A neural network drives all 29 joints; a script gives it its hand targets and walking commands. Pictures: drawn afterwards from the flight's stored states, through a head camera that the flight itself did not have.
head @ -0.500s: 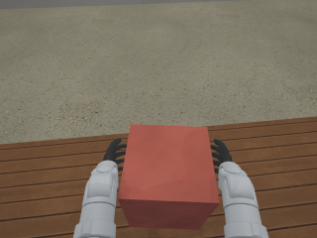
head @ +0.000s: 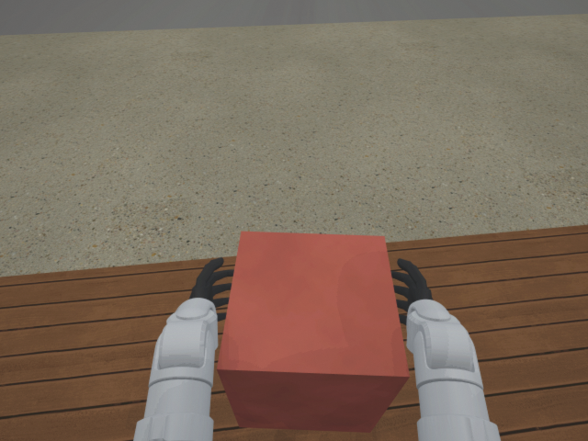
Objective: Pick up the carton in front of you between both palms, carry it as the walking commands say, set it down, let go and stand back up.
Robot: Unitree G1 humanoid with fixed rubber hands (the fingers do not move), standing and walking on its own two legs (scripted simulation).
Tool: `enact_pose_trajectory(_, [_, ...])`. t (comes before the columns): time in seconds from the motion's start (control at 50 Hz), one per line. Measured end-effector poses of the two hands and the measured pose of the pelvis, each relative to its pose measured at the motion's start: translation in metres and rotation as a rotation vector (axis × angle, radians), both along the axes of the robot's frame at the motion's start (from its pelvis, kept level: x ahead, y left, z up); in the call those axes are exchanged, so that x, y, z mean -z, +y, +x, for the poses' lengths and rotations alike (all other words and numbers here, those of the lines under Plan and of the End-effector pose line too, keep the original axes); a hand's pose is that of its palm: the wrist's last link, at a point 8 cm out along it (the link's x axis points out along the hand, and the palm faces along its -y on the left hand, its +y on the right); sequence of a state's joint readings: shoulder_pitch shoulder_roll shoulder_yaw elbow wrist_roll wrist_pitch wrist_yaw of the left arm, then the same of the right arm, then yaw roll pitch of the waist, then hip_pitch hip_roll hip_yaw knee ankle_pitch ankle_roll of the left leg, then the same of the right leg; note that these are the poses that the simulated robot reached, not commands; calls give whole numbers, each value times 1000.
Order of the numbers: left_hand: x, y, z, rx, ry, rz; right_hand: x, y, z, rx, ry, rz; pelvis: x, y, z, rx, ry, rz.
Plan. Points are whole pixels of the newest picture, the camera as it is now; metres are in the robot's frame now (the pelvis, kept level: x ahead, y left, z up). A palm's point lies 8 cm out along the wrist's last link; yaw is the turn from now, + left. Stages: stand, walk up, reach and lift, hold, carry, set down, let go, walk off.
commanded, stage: hold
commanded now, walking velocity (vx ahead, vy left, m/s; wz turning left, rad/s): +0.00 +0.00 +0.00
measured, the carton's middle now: (308, 336) +0.28 +0.00 -0.03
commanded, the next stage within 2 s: carry in 0.38 s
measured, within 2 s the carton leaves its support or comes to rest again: neither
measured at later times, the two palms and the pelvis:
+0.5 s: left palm (203, 295) +0.30 +0.15 +0.05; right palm (416, 296) +0.30 -0.15 +0.05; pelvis +0.01 +0.00 +0.00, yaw +0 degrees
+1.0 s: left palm (208, 206) +0.47 +0.17 +0.06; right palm (380, 202) +0.48 -0.12 +0.07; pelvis +0.21 +0.02 -0.02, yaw -1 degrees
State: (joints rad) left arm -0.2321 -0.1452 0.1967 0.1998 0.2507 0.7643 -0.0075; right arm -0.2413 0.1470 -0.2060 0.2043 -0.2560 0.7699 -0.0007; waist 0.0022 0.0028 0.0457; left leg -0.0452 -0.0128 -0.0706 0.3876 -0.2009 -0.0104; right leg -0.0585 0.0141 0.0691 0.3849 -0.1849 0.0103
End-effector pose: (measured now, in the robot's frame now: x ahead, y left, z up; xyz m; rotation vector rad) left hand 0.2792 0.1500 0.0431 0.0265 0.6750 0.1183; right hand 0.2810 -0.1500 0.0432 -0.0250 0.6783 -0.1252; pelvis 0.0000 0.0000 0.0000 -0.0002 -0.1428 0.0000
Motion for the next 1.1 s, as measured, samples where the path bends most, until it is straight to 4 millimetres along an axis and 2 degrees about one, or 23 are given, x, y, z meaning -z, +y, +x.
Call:
enact_pose_trajectory(0.18, [-1,0,1,-10,-12,-12,-2,0,1,9,-12,12,2,-1,-7,-1,1,1])
enact_pose_trajectory(0.36, [-3,0,4,-9,-14,-8,-3,0,5,8,-14,10,1,-1,-4,-1,5,0])
enact_pose_trajectory(0.46, [-5,0,11,-9,-16,-7,-5,0,12,5,-16,8,3,-1,5,-5,83,-2])
enact_pose_trajectory(0.56, [-16,3,30,-25,-56,-16,-17,3,33,4,-57,13,9,1,24,-16,146,-4])
enact_pose_trajectory(0.64, [-24,8,52,-34,-61,-15,-26,9,58,-2,-63,19,16,4,50,-17,182,-6])
enact_pose_trajectory(0.72, [-27,11,81,-31,-28,-11,-26,11,86,2,-30,25,21,4,81,4,217,5])
enact_pose_trajectory(0.82, [-21,6,115,-67,30,-51,-19,6,119,10,28,35,22,0,123,-29,248,-21])
enact_pose_trajectory(0.9, [-16,14,138,-105,64,-69,-20,15,154,23,64,71,16,4,160,-38,259,15])
enact_pose_trajectory(0.98, [-18,25,180,-105,36,-77,-22,26,194,17,35,60,20,15,201,8,235,28])
enact_pose_trajectory(1.1, [-39,16,258,-39,54,-71,-37,16,248,86,49,68,2,23,267,18,244,-16])
